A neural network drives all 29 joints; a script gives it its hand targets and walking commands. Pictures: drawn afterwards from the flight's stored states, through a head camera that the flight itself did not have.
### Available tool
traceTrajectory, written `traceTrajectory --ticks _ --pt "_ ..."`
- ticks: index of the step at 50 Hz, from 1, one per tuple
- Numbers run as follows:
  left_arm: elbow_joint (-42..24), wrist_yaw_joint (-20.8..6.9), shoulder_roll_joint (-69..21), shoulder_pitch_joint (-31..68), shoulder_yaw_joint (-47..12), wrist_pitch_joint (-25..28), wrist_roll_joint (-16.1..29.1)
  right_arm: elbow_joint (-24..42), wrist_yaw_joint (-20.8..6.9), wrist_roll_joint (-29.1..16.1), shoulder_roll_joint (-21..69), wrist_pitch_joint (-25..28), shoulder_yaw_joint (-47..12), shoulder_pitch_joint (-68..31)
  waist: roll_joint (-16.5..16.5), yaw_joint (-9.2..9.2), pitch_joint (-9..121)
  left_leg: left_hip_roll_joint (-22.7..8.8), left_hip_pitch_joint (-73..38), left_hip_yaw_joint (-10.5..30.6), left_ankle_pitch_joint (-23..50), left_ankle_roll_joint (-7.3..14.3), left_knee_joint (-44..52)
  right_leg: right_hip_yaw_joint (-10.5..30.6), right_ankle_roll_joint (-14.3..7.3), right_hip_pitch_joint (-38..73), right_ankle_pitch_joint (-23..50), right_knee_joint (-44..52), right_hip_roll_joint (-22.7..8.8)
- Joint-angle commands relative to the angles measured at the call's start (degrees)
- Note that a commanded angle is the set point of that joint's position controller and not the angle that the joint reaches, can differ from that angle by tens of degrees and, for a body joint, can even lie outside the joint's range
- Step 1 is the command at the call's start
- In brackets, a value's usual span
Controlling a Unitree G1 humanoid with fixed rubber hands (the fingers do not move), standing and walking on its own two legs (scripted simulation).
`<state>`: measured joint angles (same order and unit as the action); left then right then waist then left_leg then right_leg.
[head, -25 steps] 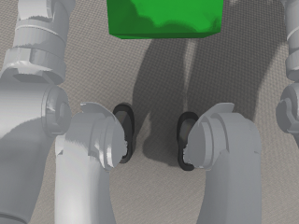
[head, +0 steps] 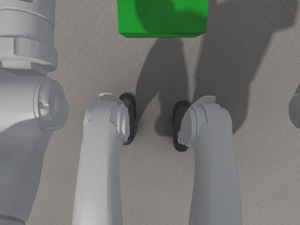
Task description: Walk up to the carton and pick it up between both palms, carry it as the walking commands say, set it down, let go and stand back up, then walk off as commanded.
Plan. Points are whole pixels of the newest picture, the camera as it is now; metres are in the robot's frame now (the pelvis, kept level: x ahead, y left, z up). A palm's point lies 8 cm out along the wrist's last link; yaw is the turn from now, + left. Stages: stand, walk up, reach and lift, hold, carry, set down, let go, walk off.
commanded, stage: set down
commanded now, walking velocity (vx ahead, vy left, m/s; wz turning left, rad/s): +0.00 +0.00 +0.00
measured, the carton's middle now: out of the picture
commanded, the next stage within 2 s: let go in 0.82 s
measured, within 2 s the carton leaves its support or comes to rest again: neither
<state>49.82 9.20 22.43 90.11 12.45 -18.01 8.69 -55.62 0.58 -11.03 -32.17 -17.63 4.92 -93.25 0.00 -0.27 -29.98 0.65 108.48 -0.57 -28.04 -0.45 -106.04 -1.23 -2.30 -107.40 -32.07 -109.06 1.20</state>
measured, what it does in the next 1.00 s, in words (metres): rises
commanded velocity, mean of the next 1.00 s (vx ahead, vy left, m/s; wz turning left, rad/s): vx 0.00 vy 0.00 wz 0.00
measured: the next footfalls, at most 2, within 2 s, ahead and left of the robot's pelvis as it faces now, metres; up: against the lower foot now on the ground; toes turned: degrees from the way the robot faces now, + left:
none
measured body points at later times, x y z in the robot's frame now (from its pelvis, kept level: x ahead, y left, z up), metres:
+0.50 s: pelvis +0.02 +0.01 +0.14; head +0.39 +0.00 +0.38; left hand +0.60 +0.19 +0.01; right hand +0.61 -0.23 +0.02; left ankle +0.14 +0.12 -0.44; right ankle +0.11 -0.10 -0.44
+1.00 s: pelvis +0.04 +0.01 +0.22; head +0.39 +0.00 +0.48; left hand +0.57 +0.18 +0.07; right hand +0.57 -0.24 +0.08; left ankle +0.14 +0.12 -0.44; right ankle +0.11 -0.10 -0.44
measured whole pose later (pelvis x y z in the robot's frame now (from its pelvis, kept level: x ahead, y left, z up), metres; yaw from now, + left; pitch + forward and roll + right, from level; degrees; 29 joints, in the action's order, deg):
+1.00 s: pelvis +0.04 +0.01 +0.22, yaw -2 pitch +25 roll +0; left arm 35.5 5.7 17.9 67.7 10.0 -19.0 4.4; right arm -46.3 -1.9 -5.0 -27.2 -17.6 12.4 -73.5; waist 0.1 -0.7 -29.9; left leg 0.2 65.6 -0.8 -15.3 0.2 -56.0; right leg 1.1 -0.9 -65.0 -17.8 -58.0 2.2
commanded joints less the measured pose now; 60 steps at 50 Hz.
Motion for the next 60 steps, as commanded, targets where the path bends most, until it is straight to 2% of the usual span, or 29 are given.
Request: traceTrajectory --ticks 1,7,8,12,13,15,18,19,22,23,24,27,29,32,35,39,40,42,43,44,47,51,52,54,56,57,58,59,60 --pt "-11.6 0.5 11.4 18.4 2.5 0.8 -1.1 14.1 -0.1 0.3 -12.4 1.1 3.0 -22.2 3.3 -1.74 113.9 3.6 -39.6 -2.4 18.3 1.2 9.7 0.9 2.1 42.4 24.0 12.5 1.3" --pt "-13.2 -0.3 10.7 15.6 2.0 -1.0 -0.9 14.9 -0.7 0.6 -12.4 -0.5 4.7 -17.4 1.4 -0.98 115.8 4.0 -45.4 -2.1 20.0 1.4 15.5 1.1 2.2 44.1 25.0 19.4 1.8" --pt "-17.5 -0.4 7.2 13.6 -1.5 -1.5 1.5 17.8 -1.0 -0.7 -10.2 -1.4 3.4 -13.8 2.1 1.38 124.5 3.9 -51.1 -1.8 23.3 0.7 16.6 0.5 2.5 49.9 28.5 20.7 2.5" --pt "-16.0 -0.7 8.8 14.2 2.0 -2.0 0.5 18.0 -0.7 -0.8 -10.8 -0.9 3.4 -15.5 4.0 -2.00 116.3 3.5 -45.9 -2.6 22.2 0.7 20.7 2.8 2.5 53.6 30.0 24.5 1.5" --pt "-17.4 -0.5 8.6 12.1 0.7 -2.4 1.3 20.0 -0.8 0.4 -12.5 -1.3 5.7 -16.3 4.9 1.40 123.7 3.9 -51.5 -1.2 24.9 0.5 20.9 0.9 3.0 53.9 32.5 24.3 2.0" --pt "-14.6 -0.4 8.3 13.5 0.6 -3.1 0.6 12.0 -1.6 -0.9 -11.2 -2.0 4.9 -12.6 0.8 -0.80 113.4 3.0 -55.2 -1.4 21.5 0.1 23.8 -0.1 2.2 45.1 22.5 27.9 2.6" --pt "-20.0 0.0 5.3 8.6 0.0 -1.8 0.3 18.6 -3.2 -1.5 -10.9 0.3 5.1 -10.7 -1.6 -1.91 122.5 3.4 -68.3 -0.7 33.9 -0.2 26.7 0.1 2.3 47.4 31.4 31.3 2.9" --pt "-15.8 -0.2 5.9 8.2 1.8 -2.5 0.0 11.4 -3.5 0.6 -12.4 -0.4 5.1 -9.6 2.7 -0.50 116.4 3.2 -59.7 -1.0 28.1 -0.5 27.7 -0.1 1.9 49.7 30.1 32.0 2.2" --pt "-22.2 -0.8 7.1 9.1 2.5 -2.2 0.4 22.2 -3.4 -0.3 -10.3 -0.3 5.4 -14.5 4.7 -1.69 121.4 3.9 -59.4 -2.1 29.4 0.1 32.0 1.6 3.2 60.5 36.5 35.5 2.5" --pt "-26.4 -0.3 8.3 10.2 3.0 -2.5 -1.2 19.8 -3.1 1.2 -13.5 -0.6 7.4 -13.8 3.3 -1.41 123.1 3.8 -62.4 -1.6 30.8 -0.1 33.7 0.6 3.2 62.2 36.3 35.9 3.0" --pt "-16.7 -0.7 6.0 7.8 0.8 -3.4 -1.1 13.2 -3.4 0.9 -12.9 -1.4 7.6 -11.3 0.0 -0.78 115.5 3.0 -63.2 -1.6 27.5 -0.5 33.8 1.1 3.0 54.5 29.3 37.8 2.6" --pt "-20.8 -1.2 5.6 7.5 1.0 -3.2 0.6 19.8 -3.4 0.5 -11.2 -0.3 5.9 -12.6 3.2 -0.14 120.2 3.2 -67.7 -0.8 33.7 -0.4 37.4 0.8 3.0 61.2 36.9 41.9 2.8" --pt "-19.2 -1.6 5.8 8.8 1.0 -2.4 0.0 13.3 -3.9 0.8 -10.7 -1.1 6.8 -14.4 3.7 -1.57 111.9 3.0 -64.2 -2.1 28.6 -0.1 41.2 0.5 3.3 61.1 32.2 43.4 2.8" --pt "-19.4 -1.5 4.5 7.7 1.0 -1.6 -2.1 9.6 -4.7 4.6 -12.1 0.8 9.5 -8.2 1.0 0.86 110.8 2.5 -73.1 -1.8 35.6 -1.2 42.5 0.3 3.6 56.9 34.1 47.0 3.2" --pt "-16.2 -1.9 2.8 5.4 2.7 -0.8 -3.7 7.4 -5.8 5.6 -10.2 2.0 8.9 -8.5 1.1 -1.83 104.6 2.0 -78.9 -0.7 35.4 -0.5 44.6 0.0 3.1 50.2 28.3 49.9 3.3" --pt "-21.3 -2.7 0.8 -1.1 2.4 0.0 -5.1 9.7 -5.5 6.3 -7.3 2.6 8.8 -2.4 0.1 -2.43 112.1 3.0 -80.9 -1.7 40.4 -0.9 47.1 1.8 3.8 63.2 38.5 52.0 3.0" --pt "-19.4 -2.9 1.9 -1.7 2.6 0.0 -4.9 10.4 -5.1 7.3 -8.7 2.9 9.3 -2.7 3.6 -0.38 110.4 3.2 -77.2 -1.9 37.8 -0.7 46.6 0.9 3.9 63.1 38.8 51.5 3.1" --pt "-22.2 -3.5 3.9 -1.8 2.8 0.6 -5.7 15.3 -3.5 7.5 -8.3 2.6 9.1 -3.3 5.3 -1.86 112.7 3.5 -73.9 -1.2 35.2 -0.8 47.5 1.7 4.0 72.2 40.7 52.2 2.6" --pt "-15.7 -3.9 4.9 -4.5 2.9 -0.2 -6.3 13.5 -3.4 7.3 -7.4 1.7 9.0 -2.5 4.8 -1.90 109.9 3.4 -73.7 -1.2 31.4 -0.5 48.8 0.9 4.5 71.0 36.7 52.7 2.5" --pt "-24.6 -3.8 3.4 -0.1 0.9 0.6 -3.8 21.7 -2.6 6.5 -8.5 2.2 10.1 -6.6 4.7 -0.40 113.1 3.8 -73.6 -1.5 32.1 -0.6 48.0 1.1 4.2 73.5 38.1 52.8 2.7" --pt "-17.5 -3.4 4.3 -7.0 -1.2 0.4 -4.7 13.0 -2.1 6.1 -6.7 0.7 10.4 3.5 -1.0 -1.58 110.5 3.2 -83.3 -1.0 31.6 -1.1 48.5 0.8 3.1 64.7 31.9 54.4 2.3" --pt "-25.5 -3.1 4.8 -18.8 2.3 1.9 -7.1 20.4 -1.4 8.8 -5.4 2.3 9.0 13.1 4.6 -3.14 119.9 4.2 -85.7 0.9 45.3 -0.6 48.6 1.7 3.2 75.1 47.0 54.0 2.6" --pt "-28.0 -3.6 3.9 -24.8 -0.6 1.8 -6.2 26.6 -1.1 7.6 -3.1 2.2 8.6 18.2 6.2 -0.30 124.3 4.0 -88.7 1.5 45.5 -0.4 49.6 1.4 3.8 81.6 48.6 55.0 3.2" --pt "-34.8 -4.2 2.4 -36.8 -2.2 1.3 -7.5 32.8 -0.6 8.2 -1.2 2.3 7.9 31.6 1.9 -0.97 126.3 3.3 -96.5 2.7 51.8 -0.2 50.5 2.1 3.7 86.2 52.1 55.7 2.5" --pt "-41.0 -5.6 -0.2 -48.4 -3.6 1.9 -8.1 36.9 0.0 8.6 1.6 3.4 6.4 44.4 0.9 -0.63 117.6 2.7 -98.3 2.4 49.7 -0.7 53.0 2.4 3.5 88.1 51.8 58.1 2.3" --pt "-32.1 -6.5 3.2 -41.5 -1.4 2.3 -7.9 34.7 -0.2 8.7 3.7 3.4 7.1 37.3 1.8 -1.59 102.0 2.3 -86.6 2.7 40.7 -0.3 53.9 2.4 4.2 79.3 44.5 59.2 2.3" --pt "-40.6 -6.8 2.5 -44.7 -2.8 3.4 -7.1 36.8 -0.2 8.4 1.7 4.3 6.9 41.9 0.6 0.08 99.4 2.2 -89.0 1.6 40.9 -0.9 55.5 2.1 3.4 82.2 44.3 60.9 2.3" --pt "-41.3 -7.9 -0.7 -60.6 -5.9 3.7 -7.6 41.1 -0.4 8.1 4.7 5.8 4.4 56.8 1.0 0.62 105.2 1.7 -96.6 1.3 46.5 -1.3 57.0 2.5 3.4 93.0 52.6 62.4 1.8" --pt "-38.1 -8.6 1.2 -43.7 -4.1 5.6 -5.2 38.0 -0.2 9.1 5.6 5.9 7.1 40.7 0.0 -0.23 88.8 2.4 -79.4 1.6 33.4 -0.2 56.5 3.7 4.1 80.0 43.1 61.2 2.4"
